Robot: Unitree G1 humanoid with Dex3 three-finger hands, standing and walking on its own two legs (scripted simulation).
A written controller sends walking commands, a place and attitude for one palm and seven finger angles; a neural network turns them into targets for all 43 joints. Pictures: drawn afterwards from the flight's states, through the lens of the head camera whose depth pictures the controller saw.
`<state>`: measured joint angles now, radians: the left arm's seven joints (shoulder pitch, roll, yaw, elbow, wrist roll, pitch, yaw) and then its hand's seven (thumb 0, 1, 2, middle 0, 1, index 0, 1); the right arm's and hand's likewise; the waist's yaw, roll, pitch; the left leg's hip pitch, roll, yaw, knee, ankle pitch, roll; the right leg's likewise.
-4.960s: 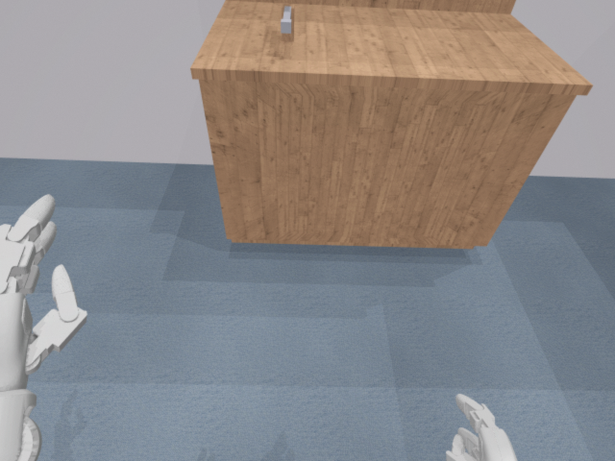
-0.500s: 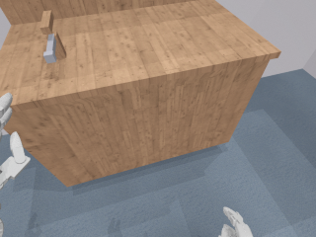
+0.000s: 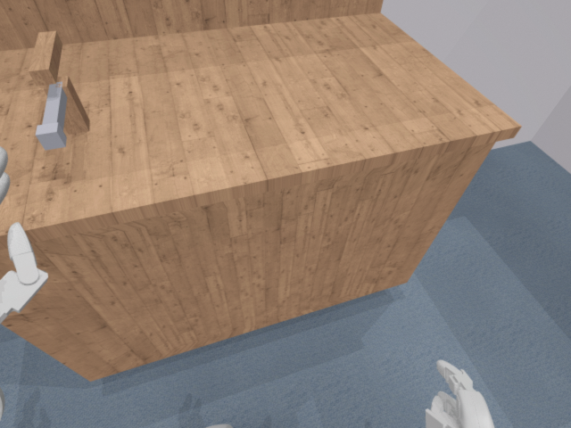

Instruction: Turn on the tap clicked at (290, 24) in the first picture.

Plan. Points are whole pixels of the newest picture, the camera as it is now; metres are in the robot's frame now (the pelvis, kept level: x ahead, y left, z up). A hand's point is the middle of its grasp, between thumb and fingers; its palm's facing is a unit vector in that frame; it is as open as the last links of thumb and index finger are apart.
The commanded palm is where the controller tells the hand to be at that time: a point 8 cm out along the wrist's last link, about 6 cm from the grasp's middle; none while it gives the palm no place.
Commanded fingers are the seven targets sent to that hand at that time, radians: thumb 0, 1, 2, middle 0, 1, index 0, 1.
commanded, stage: come to a stop and stand still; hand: left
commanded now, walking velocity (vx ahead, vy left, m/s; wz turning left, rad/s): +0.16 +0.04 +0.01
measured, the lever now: (51, 136) +0.47 +0.38 +0.14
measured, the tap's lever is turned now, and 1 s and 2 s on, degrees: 0 0 0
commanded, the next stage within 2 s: look again from close up in 1.28 s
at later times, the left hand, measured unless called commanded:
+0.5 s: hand (104, 268) +0.24 +0.20 +0.17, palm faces +0.40 -0.83 -0.39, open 7.4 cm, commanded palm +0.17 +0.25 +0.19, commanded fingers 0.00 0.90 0.90 -0.20 -0.30 -0.20 -0.30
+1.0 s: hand (32, 338) +0.16 +0.23 +0.18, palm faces +0.46 -0.83 -0.32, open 7.4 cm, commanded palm +0.11 +0.27 +0.19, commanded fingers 0.00 0.90 0.90 -0.20 -0.30 -0.20 -0.30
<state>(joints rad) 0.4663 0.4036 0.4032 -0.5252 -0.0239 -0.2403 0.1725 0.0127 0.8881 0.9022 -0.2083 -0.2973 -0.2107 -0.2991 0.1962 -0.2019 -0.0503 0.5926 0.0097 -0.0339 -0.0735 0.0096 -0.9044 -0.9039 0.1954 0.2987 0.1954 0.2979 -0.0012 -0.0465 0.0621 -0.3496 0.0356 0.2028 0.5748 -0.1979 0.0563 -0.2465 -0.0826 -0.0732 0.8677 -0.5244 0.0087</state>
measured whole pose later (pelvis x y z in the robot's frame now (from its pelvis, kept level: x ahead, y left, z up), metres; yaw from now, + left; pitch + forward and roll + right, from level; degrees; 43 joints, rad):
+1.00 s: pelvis -0.05 -0.01 +0.01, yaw +1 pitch -3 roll +0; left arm 0.38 0.29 0.29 -0.42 0.00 -0.18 0.15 0.02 0.89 0.90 -0.20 -0.30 -0.20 -0.30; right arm 0.22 -0.15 0.05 0.63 0.00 -0.08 -0.06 0.01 -0.90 -0.90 0.20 0.30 0.20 0.30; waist 0.04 0.01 0.03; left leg -0.25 0.02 0.06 0.57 -0.28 0.01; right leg -0.31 -0.02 -0.07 0.52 -0.16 -0.01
